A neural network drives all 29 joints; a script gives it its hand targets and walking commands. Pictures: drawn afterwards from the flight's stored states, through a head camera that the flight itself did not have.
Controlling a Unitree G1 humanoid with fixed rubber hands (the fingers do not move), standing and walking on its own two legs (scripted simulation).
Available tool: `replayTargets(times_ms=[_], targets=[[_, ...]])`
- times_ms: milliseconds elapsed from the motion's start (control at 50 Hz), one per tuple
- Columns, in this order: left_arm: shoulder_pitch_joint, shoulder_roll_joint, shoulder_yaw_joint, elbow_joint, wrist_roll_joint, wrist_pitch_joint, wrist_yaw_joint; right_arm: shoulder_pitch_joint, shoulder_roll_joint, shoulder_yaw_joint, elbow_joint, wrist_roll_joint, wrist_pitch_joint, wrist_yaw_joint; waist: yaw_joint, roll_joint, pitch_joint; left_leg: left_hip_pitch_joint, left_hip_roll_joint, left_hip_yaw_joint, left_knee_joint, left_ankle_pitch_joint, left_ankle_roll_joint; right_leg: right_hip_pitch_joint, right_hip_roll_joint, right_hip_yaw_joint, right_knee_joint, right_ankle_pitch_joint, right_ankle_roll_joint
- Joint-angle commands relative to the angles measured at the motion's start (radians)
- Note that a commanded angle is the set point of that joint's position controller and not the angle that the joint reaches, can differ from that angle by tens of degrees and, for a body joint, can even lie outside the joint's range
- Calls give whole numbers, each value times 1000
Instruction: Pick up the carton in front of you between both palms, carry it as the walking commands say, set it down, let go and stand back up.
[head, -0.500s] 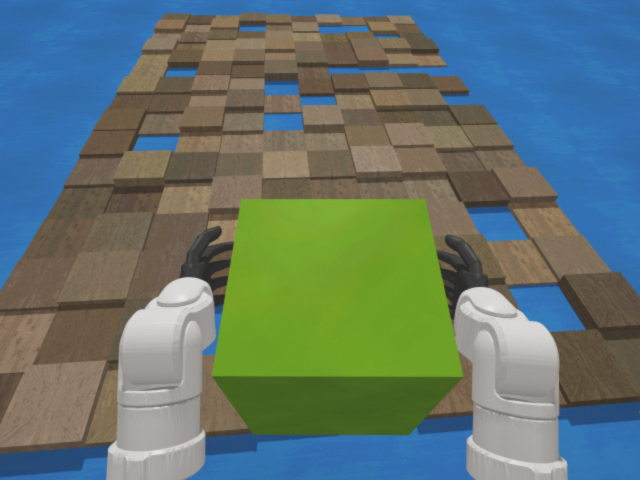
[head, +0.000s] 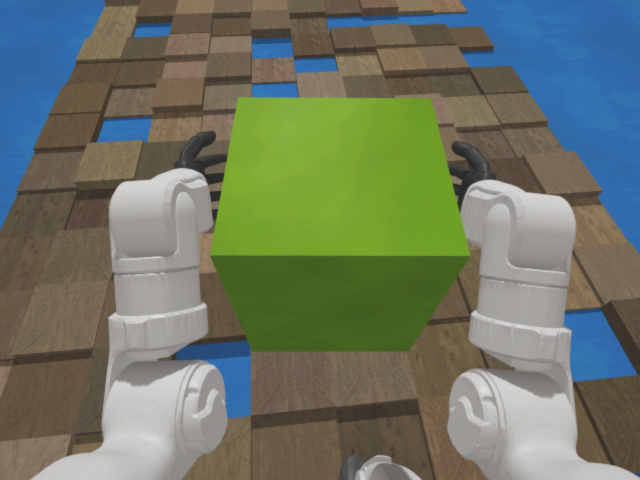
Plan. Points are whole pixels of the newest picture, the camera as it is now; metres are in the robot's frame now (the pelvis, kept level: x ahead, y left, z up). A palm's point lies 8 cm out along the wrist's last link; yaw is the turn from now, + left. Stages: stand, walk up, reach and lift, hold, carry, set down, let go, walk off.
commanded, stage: carry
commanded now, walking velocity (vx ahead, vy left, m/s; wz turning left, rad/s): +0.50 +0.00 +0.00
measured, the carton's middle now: (332, 237) +0.40 -0.01 +0.08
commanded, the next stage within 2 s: none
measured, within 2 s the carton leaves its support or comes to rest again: neither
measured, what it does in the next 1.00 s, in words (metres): climbs: left foot, then right foot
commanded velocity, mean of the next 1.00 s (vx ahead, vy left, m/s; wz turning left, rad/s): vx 0.50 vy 0.00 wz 0.00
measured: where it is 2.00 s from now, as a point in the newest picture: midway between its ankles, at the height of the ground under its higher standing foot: (325, 174)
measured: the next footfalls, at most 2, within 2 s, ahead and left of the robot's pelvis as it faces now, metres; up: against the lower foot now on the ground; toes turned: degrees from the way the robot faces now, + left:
left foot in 0.32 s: +0.38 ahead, +0.10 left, +0.05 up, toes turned +4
right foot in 0.70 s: +0.64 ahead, -0.10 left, +0.04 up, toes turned -5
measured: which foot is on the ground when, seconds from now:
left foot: down 0.00-0.00, up 0.02-0.30, down 0.32-0.70, up 0.72-1.00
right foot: down 0.00-0.36, up 0.38-0.68, down 0.70-1.00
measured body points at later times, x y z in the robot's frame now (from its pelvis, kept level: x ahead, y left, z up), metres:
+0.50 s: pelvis +0.33 +0.01 +0.05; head +0.42 +0.00 +0.49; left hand +0.75 +0.14 +0.19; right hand +0.72 -0.16 +0.18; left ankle +0.34 +0.10 -0.68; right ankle +0.27 -0.11 -0.59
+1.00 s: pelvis +0.67 -0.05 +0.07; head +0.74 -0.07 +0.51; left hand +1.05 +0.13 +0.17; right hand +1.08 -0.18 +0.17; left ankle +0.76 +0.09 -0.62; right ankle +0.61 -0.10 -0.68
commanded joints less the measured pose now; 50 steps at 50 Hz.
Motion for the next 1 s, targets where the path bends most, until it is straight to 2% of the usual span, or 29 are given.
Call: replayTargets(times_ms=[0, 40, 60, 100, 180, 240, 280, 300, 320, 340, 360, 380, 400, 420, 460, 520, 560, 600, 640, 660, 680, 700, 720, 760, 780, 800, 840, 900, 980], targets=[[-636, -1021, -639, -35, -385, -19, -207, -831, 1083, 665, -129, 426, -7, 258, 143, -374, -746, -540, -152, -73, 671, -86, -19, 1043, -330, 624, -160, 424, -327], [-704, -1067, -682, -167, -443, -22, -205, -807, 1051, 640, -175, 399, -21, 231, 144, -143, -666, -655, -81, -173, 684, -35, 33, 991, -313, 523, -139, 426, -250], [-744, -1080, -699, -235, -467, -28, -205, -778, 1031, 631, -201, 377, -23, 217, 128, -98, -637, -644, -61, -168, 618, -7, 48, 938, -300, 483, -152, 388, -213], [-776, -1069, -735, -333, -504, -31, -205, -699, 982, 618, -236, 324, -26, 192, 114, -113, -633, -612, -48, -150, 507, 21, 49, 898, -278, 427, -178, 335, -181], [-743, -1012, -782, -378, -536, -26, -213, -601, 878, 616, -262, 245, -29, 162, 116, -130, -610, -609, -48, -99, 246, 0, 22, 844, -290, 363, -201, 368, -203], [-692, -981, -793, -307, -532, -13, -228, -569, 837, 632, -225, 227, -19, 164, 101, -180, -571, -431, -81, -33, 13, 215, 17, 725, -238, 236, -180, 487, -142], [-673, -973, -788, -233, -524, -6, -239, -572, 837, 647, -175, 240, -11, 177, 88, -172, -554, -274, -130, 25, -171, 302, 27, 675, -200, 163, -112, 641, -92], [-670, -976, -783, -192, -523, -4, -244, -572, 848, 651, -151, 253, -8, 187, 30, -136, -585, -40, -152, 79, -263, 362, 47, 561, -184, 109, -20, 663, -56], [-672, -982, -776, -159, -517, -3, -248, -573, 855, 652, -123, 268, -5, 199, -24, -95, -604, 207, -96, 30, -250, 386, 71, 382, -152, 93, 85, 541, -31], [-694, -1009, -764, -151, -514, 8, -254, -560, 844, 635, -78, 257, -16, 202, -90, 192, -746, 560, 162, -392, -184, 501, 258, 38, -47, 101, 429, 183, 32], [-695, -1010, -759, -124, -516, 15, -259, -530, 883, 640, -56, 279, -20, 207, -112, 320, -768, 624, 260, -605, -271, 599, 328, -136, 47, 145, 673, -364, 21], [-718, -1029, -747, -116, -508, 9, -260, -573, 915, 659, -100, 308, -21, 213, -97, 197, -709, 611, 243, -547, -223, 630, 317, -245, 9, 224, 756, -373, -12], [-724, -1026, -721, -123, -490, 5, -257, -633, 965, 688, -146, 347, -23, 219, -111, 71, -645, 566, 231, -507, -218, 658, 278, -293, -11, 222, 744, -348, -23], [-718, -1023, -699, -131, -470, 5, -249, -707, 1002, 705, -198, 388, -24, 224, -103, 18, -600, 530, 222, -469, -225, 686, 232, -305, -32, 217, 672, -322, -32], [-674, -995, -659, -139, -421, 9, -221, -806, 1047, 737, -275, 457, -20, 230, -90, 21, -585, 492, 197, -423, -256, 607, 186, -291, -50, 200, 579, -272, -32], [-591, -920, -609, -118, -334, 12, -182, -846, 1050, 747, -304, 513, -7, 239, -93, 45, -568, 452, 178, -369, -277, 586, 200, -270, -39, 161, 389, -225, -13], [-560, -878, -584, -85, -284, 14, -167, -850, 1052, 748, -256, 532, 3, 252, -70, 60, -525, 255, 115, -234, -303, 571, 157, -36, -4, 102, 89, -114, 3], [-546, -856, -567, -37, -258, 15, -165, -835, 1060, 744, -176, 541, 3, 266, -55, 101, -500, 141, 105, -155, -295, 678, 111, 173, 38, 28, -61, 72, -1], [-532, -856, -554, 23, -252, 16, -176, -812, 1073, 736, -95, 533, -1, 276, 57, 48, -559, 49, 65, -50, -93, 852, 47, 506, 44, -14, -148, 273, -31], [-522, -859, -547, 53, -262, 15, -186, -801, 1070, 723, -55, 518, -3, 277, 111, 14, -573, -21, 20, -27, 80, 747, 27, 643, 13, -6, -195, 312, -30], [-530, -880, -543, 82, -281, 15, -201, -802, 1056, 702, -4, 497, -5, 276, 117, -99, -563, -243, -40, -76, 260, 108, 24, 814, -139, 173, -151, 388, -20], [-557, -857, -531, 119, -276, 10, -207, -787, 1076, 668, 35, 490, 6, 274, 73, -355, -685, -481, -123, -120, 544, -124, 4, 1010, -384, 607, -133, 431, -203], [-556, -907, -538, 127, -306, 8, -217, -789, 1058, 645, 43, 460, 6, 268, 69, -306, -681, -547, -87, -171, 653, -84, 26, 941, -399, 696, -218, 136, -249], [-659, -1001, -566, 55, -376, 4, -239, -814, 1100, 627, 42, 440, 3, 258, 57, -169, -575, -566, -49, -160, 602, 15, 18, 802, -330, 554, -231, 271, -203], [-700, -1052, -586, 27, -408, 0, -250, -795, 1114, 614, 38, 428, -4, 252, 54, -140, -557, -557, -30, -153, 549, 42, 11, 764, -319, 498, -233, 361, -187], [-731, -1089, -600, 3, -440, -7, -258, -780, 1130, 609, 29, 416, -13, 245, 49, -129, -556, -527, -20, -149, 498, 72, 3, 724, -301, 454, -255, 355, -167], [-752, -1140, -631, -29, -480, -21, -268, -737, 1157, 610, 22, 398, -31, 228, 57, -172, -556, -550, -25, -119, 423, 100, -1, 769, -285, 386, -235, 557, -145], [-707, -1171, -662, -56, -505, -44, -276, -627, 1154, 618, 26, 351, -59, 204, 79, -173, -563, -620, -45, -73, 282, 134, -5, 855, -266, 321, -212, 762, -139], [-660, -1168, -713, -78, -517, -79, -289, -536, 1122, 643, 13, 296, -97, 187, 104, -173, -551, -531, -118, 18, -11, 359, 1, 853, -183, 200, -188, 864, -107]])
